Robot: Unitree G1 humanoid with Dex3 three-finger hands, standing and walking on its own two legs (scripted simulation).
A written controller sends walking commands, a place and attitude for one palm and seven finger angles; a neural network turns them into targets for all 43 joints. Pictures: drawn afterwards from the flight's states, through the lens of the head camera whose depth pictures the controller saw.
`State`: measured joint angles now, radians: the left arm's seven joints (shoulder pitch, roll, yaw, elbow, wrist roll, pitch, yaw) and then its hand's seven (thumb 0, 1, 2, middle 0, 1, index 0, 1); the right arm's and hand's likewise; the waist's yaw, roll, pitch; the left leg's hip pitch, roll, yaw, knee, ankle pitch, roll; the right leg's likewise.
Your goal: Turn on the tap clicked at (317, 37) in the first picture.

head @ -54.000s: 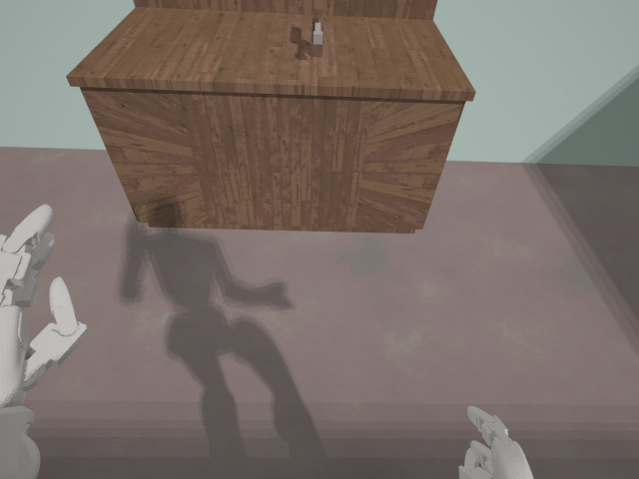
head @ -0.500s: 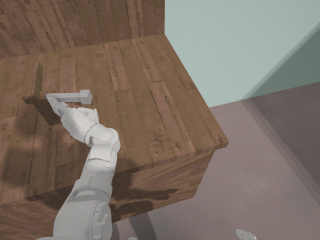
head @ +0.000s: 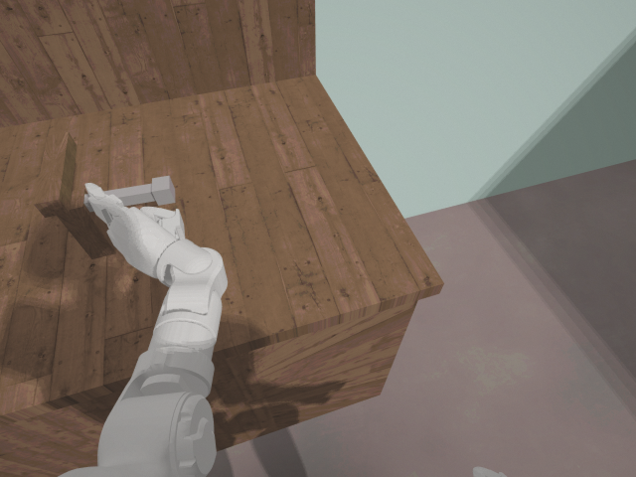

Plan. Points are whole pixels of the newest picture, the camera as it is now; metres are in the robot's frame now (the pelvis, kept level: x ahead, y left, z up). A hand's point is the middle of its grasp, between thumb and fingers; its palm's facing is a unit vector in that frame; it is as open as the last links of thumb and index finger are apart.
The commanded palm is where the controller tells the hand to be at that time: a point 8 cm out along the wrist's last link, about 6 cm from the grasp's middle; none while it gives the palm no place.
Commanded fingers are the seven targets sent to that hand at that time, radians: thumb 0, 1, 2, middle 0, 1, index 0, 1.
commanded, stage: lift the hand up off the lever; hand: left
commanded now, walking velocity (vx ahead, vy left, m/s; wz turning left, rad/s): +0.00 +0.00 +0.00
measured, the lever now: (163, 190) +0.49 +0.22 +0.08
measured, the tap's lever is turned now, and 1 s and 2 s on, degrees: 86 86 86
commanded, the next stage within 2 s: none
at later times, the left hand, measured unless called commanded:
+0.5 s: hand (162, 217) +0.42 +0.20 +0.10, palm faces +0.79 -0.61 -0.10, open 7.8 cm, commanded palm +0.37 +0.20 +0.11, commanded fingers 0.00 0.90 0.90 -0.15 -0.15 -0.15 -0.15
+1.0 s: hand (158, 209) +0.42 +0.19 +0.12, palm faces +0.78 -0.61 -0.10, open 7.8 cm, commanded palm +0.36 +0.20 +0.13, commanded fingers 0.00 0.90 0.90 -0.15 -0.15 -0.15 -0.15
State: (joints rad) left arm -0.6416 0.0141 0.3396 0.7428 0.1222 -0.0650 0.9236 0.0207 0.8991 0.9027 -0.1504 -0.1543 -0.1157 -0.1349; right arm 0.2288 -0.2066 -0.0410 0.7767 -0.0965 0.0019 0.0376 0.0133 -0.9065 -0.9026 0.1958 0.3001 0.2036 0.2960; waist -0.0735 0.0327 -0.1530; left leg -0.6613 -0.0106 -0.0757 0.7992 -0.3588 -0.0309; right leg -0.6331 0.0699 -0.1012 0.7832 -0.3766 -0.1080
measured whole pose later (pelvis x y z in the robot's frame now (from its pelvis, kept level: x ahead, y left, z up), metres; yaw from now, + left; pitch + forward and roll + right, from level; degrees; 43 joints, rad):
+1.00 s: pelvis +0.01 +0.02 +0.02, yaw +0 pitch +8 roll +0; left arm -0.57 -0.05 0.24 0.55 0.08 0.13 0.91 0.02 0.90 0.90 -0.15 -0.15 -0.16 -0.15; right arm 0.17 -0.19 -0.03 0.77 -0.08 0.03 0.03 0.01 -0.91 -0.90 0.20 0.30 0.20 0.30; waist -0.02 0.03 -0.13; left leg -0.49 -0.02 -0.06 0.69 -0.32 -0.01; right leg -0.46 0.06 -0.08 0.66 -0.33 -0.08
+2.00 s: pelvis +0.01 +0.01 +0.03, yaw +0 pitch +4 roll +0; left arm -0.52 -0.05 0.20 0.38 0.03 0.27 0.87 0.02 0.90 0.90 -0.15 -0.16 -0.15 -0.15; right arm 0.12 -0.20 -0.03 0.79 -0.05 0.02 0.00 0.02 -0.91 -0.90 0.20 0.30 0.20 0.30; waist 0.02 0.03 -0.09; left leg -0.35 -0.02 -0.06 0.57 -0.28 -0.01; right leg -0.32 0.06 -0.07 0.55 -0.29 -0.08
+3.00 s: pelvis +0.01 +0.03 +0.04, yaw -3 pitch -6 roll +0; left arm 0.23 0.31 0.16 -0.19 -0.09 -0.09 0.09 0.02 0.89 0.90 -0.19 -0.26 -0.19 -0.25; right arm 0.14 -0.22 0.03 0.64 0.00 -0.02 -0.04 0.02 -0.90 -0.90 0.20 0.30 0.20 0.30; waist 0.05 0.06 0.05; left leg -0.06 -0.01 -0.02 0.37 -0.21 0.01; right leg -0.03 0.07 -0.02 0.32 -0.19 -0.07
